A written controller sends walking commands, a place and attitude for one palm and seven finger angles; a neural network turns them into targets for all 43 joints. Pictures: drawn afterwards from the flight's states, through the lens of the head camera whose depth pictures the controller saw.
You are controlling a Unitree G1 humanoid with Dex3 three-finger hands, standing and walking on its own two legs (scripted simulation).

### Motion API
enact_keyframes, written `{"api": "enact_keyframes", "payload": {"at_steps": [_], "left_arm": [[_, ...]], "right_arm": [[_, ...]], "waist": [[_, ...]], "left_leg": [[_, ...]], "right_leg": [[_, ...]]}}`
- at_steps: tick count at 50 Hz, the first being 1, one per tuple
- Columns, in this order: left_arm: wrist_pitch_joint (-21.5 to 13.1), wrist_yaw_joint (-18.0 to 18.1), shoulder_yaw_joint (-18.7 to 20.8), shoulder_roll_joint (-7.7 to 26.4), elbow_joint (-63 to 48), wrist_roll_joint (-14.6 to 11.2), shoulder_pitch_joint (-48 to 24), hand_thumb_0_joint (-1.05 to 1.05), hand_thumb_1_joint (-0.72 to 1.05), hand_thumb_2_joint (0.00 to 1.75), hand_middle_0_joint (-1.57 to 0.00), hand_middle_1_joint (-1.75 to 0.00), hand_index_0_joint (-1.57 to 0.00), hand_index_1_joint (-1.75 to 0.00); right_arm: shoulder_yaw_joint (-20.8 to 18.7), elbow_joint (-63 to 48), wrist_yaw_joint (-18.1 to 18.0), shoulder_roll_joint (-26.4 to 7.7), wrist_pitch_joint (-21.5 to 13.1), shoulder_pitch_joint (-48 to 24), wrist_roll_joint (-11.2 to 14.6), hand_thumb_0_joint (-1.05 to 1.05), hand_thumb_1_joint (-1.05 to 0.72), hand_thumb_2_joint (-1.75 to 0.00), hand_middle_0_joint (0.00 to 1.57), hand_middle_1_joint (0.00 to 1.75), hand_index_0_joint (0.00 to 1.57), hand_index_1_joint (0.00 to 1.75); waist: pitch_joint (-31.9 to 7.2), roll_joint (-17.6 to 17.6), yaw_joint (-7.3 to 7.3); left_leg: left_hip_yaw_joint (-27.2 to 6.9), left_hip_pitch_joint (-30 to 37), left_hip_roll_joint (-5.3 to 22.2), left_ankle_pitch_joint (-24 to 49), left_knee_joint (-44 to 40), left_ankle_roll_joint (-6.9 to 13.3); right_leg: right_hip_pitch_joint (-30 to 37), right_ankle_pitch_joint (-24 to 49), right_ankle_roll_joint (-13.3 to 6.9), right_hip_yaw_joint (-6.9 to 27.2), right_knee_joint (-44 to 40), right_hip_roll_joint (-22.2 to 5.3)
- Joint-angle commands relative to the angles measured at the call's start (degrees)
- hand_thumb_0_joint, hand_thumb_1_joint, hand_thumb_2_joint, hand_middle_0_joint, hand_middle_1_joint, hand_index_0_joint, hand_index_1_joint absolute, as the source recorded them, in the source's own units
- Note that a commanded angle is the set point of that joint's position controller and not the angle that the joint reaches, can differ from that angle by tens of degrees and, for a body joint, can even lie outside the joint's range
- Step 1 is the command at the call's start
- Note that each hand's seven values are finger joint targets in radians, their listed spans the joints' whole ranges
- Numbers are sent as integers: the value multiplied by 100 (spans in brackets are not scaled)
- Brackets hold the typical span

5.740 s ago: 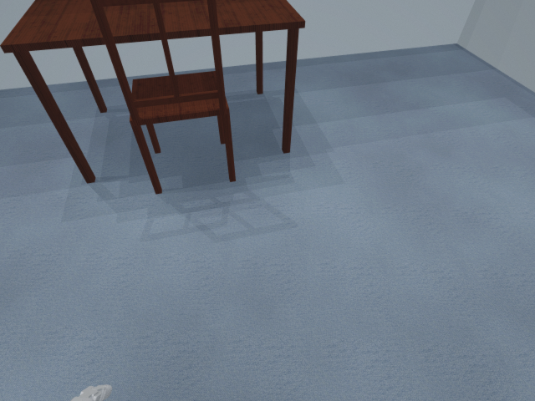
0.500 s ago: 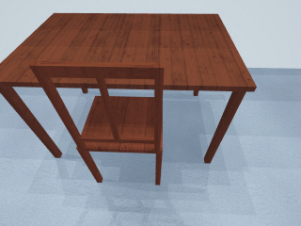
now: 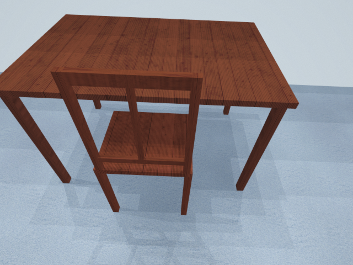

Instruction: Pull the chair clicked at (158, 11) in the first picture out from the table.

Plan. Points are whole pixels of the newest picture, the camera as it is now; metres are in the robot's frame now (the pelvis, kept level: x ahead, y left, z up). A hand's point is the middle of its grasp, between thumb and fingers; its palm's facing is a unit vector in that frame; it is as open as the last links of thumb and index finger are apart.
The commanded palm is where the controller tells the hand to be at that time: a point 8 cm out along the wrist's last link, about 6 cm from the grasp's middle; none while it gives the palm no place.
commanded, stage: look again from close up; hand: left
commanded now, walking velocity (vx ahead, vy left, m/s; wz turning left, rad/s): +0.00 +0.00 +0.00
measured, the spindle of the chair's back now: (136, 128) +0.55 +0.17 -0.06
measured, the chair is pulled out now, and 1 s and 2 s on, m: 0.00 0.00 0.00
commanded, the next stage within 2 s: shuffle to correct the standing spot in 0.58 s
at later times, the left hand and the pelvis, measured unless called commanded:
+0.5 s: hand out of the picture -0.04 +0.18 -0.18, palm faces +0.02 -0.99 -0.16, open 7.4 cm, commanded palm none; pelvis -0.01 +0.03 +0.00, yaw -1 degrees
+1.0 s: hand out of the picture -0.02 +0.17 -0.17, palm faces +0.04 -0.98 -0.17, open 7.4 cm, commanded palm none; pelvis +0.03 +0.01 +0.00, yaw -2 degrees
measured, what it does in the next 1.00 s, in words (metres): stands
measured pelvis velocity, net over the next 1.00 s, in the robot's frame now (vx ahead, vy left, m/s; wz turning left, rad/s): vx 0.03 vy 0.01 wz -0.03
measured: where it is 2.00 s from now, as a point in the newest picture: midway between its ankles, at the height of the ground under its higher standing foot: outside the picture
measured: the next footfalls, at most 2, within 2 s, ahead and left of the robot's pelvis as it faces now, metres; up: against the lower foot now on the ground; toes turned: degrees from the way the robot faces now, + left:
right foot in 1.54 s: +0.22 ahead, -0.16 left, +0.00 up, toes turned -3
left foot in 1.88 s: +0.16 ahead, +0.10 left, +0.00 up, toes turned +2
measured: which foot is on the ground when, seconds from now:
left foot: down 0.00-1.00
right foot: down 0.00-1.00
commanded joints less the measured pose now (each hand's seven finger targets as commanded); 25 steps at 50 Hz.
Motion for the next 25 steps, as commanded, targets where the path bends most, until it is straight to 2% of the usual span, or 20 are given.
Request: {"api": "enact_keyframes", "payload": {"at_steps": [1,10,12,19,25], "left_arm": [[-55,58,90,532,-94,9,383,0,90,90,-20,-30,-20,-30],[-36,68,65,363,35,21,568,0,90,90,-20,-30,-20,-30],[-45,73,61,330,60,19,626,0,90,90,-20,-30,-20,-30],[-28,79,56,238,102,40,694,0,90,90,-20,-30,-20,-30],[-32,79,59,182,125,45,769,0,90,90,-20,-30,-20,-30]], "right_arm": [[-91,-148,-34,-535,-108,250,16,0,-90,-90,20,30,20,30],[-94,-30,-36,-454,-108,446,34,0,-90,-90,20,30,20,30],[-97,-2,-40,-432,-119,487,34,0,-90,-90,20,30,20,30],[-111,14,-45,-403,-113,560,36,0,-90,-90,20,30,20,30],[-120,7,-46,-367,-117,582,35,0,-90,-90,20,30,20,30]], "waist": [[300,107,26],[442,80,18],[360,63,18],[507,79,9],[479,34,10]], "left_leg": [[-563,-242,458,481,-656,127],[-642,-343,494,88,-921,166],[-634,-267,499,236,-898,179],[-708,-392,536,-99,-1079,197],[-702,-330,515,-30,-1067,209]], "right_leg": [[-154,464,-61,597,-556,-539],[-249,325,-28,558,-518,-514],[-210,468,-25,545,-480,-523],[-300,371,2,522,-437,-485],[-347,436,0,520,-426,-513]]}}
